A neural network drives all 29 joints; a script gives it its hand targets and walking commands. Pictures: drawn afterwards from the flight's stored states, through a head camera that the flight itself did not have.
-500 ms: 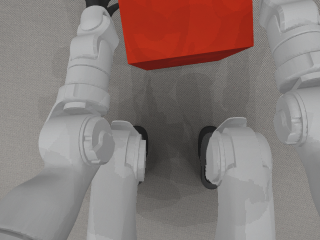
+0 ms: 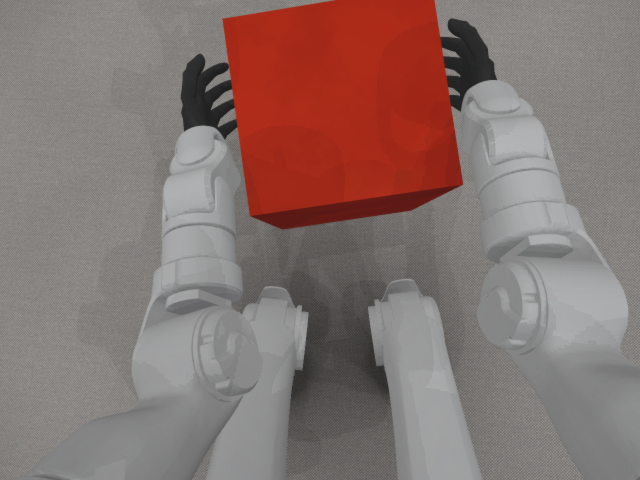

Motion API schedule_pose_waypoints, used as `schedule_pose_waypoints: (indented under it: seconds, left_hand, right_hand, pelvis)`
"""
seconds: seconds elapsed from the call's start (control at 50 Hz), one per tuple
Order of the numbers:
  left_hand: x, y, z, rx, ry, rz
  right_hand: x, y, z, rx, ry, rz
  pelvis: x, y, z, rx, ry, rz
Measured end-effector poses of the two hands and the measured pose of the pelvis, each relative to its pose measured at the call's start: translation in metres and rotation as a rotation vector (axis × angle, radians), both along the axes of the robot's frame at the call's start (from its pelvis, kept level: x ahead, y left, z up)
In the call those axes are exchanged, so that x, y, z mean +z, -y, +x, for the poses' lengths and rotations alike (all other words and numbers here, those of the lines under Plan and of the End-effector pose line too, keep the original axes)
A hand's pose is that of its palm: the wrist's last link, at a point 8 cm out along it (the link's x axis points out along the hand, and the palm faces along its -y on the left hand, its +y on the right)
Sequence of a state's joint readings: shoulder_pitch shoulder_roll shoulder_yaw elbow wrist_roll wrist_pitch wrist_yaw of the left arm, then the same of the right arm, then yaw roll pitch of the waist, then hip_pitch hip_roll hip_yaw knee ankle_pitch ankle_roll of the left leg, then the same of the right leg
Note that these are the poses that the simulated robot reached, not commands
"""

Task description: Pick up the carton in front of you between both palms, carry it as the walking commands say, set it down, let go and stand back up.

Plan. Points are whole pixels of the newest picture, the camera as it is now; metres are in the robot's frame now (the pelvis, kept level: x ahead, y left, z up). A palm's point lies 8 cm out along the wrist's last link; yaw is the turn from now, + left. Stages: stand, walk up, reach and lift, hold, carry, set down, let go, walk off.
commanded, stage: reach and lift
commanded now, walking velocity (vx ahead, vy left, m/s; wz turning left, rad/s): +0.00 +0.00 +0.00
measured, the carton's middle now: (338, 137) +0.51 -0.03 -0.14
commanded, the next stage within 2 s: none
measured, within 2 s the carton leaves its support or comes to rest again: neither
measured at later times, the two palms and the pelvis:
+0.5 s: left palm (119, 93) +0.47 +0.13 +0.09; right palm (536, 58) +0.47 -0.17 +0.08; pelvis +0.04 +0.00 +0.12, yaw -2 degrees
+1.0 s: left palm out of the picture +0.43 +0.14 +0.24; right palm out of the picture +0.42 -0.16 +0.23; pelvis +0.10 +0.01 +0.26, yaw -3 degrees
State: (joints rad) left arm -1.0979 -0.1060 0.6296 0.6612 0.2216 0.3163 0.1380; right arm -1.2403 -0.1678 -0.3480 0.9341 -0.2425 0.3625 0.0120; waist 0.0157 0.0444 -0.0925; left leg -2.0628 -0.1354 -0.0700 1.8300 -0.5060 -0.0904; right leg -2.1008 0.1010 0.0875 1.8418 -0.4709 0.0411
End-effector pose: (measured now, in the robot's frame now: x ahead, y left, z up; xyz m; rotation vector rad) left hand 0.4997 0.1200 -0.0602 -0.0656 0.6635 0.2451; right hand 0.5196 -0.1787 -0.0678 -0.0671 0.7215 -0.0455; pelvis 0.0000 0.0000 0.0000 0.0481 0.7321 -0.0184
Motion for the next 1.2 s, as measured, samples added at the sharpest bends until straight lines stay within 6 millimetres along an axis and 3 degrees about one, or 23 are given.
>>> schedule_pose_waypoints:
  seconds: [0.24,0.5,0.94,1.2]
  left_hand:
    - [0.063,-0.002,-0.008,-0.023,0.022,-0.004]
    - [0.15,-0.009,-0.029,-0.037,0.014,-0.005]
    - [0.285,-0.017,-0.064,-0.083,0.017,-0.002]
    - [0.36,-0.023,-0.078,-0.132,0.028,0.019]
  right_hand:
    - [0.058,-0.002,-0.019,-0.038,0.02,0.019]
    - [0.144,-0.008,-0.046,-0.068,0.01,0.036]
    - [0.279,-0.016,-0.093,-0.119,0.014,0.042]
    - [0.356,-0.023,-0.117,-0.141,0.028,0.028]
  pelvis:
    - [0.052,-0.003,0.017,-0.001,0.003,-0.015]
    - [0.125,-0.003,0.045,-0.009,0.11,-0.024]
    - [0.246,-0.007,0.09,-0.018,0.379,-0.05]
    - [0.296,-0.008,0.112,-0.022,0.601,-0.062]
